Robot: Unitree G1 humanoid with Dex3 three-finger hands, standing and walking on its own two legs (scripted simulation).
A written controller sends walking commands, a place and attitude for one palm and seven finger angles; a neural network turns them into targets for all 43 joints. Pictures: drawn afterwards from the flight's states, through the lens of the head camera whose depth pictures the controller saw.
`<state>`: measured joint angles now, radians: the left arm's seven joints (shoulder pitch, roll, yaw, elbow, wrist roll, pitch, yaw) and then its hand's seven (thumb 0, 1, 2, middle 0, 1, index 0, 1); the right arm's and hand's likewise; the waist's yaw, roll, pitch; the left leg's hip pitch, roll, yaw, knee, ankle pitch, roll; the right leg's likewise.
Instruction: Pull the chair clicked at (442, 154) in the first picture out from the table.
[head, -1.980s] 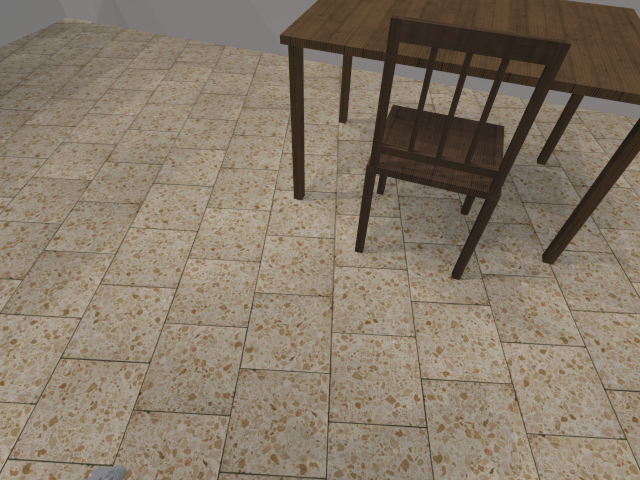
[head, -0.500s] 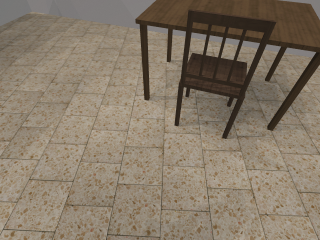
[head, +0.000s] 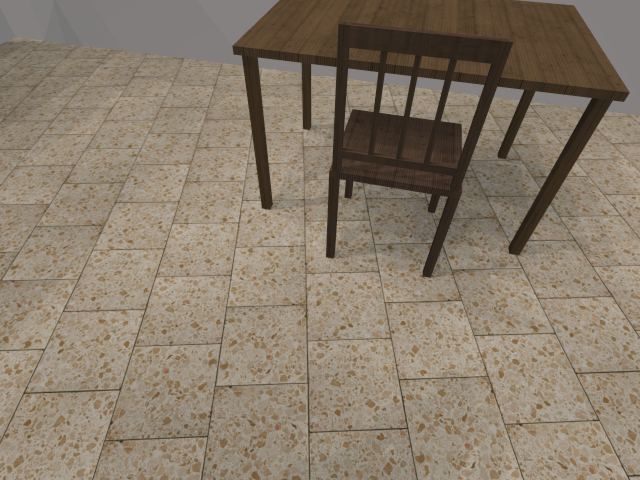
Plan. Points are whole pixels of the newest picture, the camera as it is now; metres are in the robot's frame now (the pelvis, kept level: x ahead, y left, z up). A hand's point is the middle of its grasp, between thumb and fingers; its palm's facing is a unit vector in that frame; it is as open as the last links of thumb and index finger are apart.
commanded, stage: walk to a spot facing it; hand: left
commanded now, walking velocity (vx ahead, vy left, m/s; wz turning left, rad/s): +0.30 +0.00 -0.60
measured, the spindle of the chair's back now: (407, 111) +1.07 -0.16 -0.07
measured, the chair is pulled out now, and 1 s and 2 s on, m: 0.00 0.00 0.00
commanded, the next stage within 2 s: turn to face it in 0.96 s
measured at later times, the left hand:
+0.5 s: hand out of the picture +0.15 +0.16 -0.16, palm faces -0.14 -0.97 -0.19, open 7.4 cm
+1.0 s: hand (310, 266) +0.54 +0.07 -0.15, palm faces -0.57 -0.78 -0.25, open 7.4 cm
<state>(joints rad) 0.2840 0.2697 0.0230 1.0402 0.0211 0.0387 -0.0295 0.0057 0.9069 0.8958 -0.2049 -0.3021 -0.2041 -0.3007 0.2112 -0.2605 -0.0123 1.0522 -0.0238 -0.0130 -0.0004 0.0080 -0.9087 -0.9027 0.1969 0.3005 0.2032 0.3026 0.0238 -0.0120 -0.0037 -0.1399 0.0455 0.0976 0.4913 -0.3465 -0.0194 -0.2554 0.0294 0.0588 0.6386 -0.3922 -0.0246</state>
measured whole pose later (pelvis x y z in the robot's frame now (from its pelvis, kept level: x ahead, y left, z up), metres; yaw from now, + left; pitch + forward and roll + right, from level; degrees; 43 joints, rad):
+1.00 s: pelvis +0.31 -0.03 -0.01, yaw -35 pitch +0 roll +1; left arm 0.11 0.23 0.09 0.87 0.03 0.05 -0.04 0.01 0.91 0.90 -0.20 -0.30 -0.20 -0.30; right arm 0.31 -0.23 -0.06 0.98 -0.03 -0.01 -0.01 0.01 -0.91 -0.90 0.20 0.30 0.20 0.30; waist -0.05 0.01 0.09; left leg -0.18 0.15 0.36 0.59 -0.37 -0.02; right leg -0.43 -0.07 -0.11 0.72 -0.31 0.02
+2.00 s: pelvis +0.32 -0.09 +0.01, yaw -15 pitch -1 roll +2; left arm 0.25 0.17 0.03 0.92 0.02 0.01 0.02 0.01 0.91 0.90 -0.21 -0.30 -0.21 -0.30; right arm 0.15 -0.27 -0.08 0.96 -0.02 0.07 0.01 0.01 -0.91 -0.90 0.19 0.30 0.20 0.30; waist 0.01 0.02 0.05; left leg -0.45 0.02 -0.01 1.07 -0.39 -0.06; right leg -0.21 -0.07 -0.17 0.48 -0.26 -0.04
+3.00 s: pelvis +0.53 -0.17 +0.01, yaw -13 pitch +0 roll -1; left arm 0.20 0.16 0.05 1.05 0.02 -0.05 0.02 -0.02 0.95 0.90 -0.21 -0.30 -0.21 -0.30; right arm 0.26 -0.15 -0.05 1.06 -0.03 -0.01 -0.02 0.02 -0.94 -0.90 0.19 0.30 0.20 0.30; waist -0.03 0.03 0.02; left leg -0.49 0.11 0.06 0.96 -0.33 0.00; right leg -0.21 0.04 -0.17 0.40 -0.21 -0.09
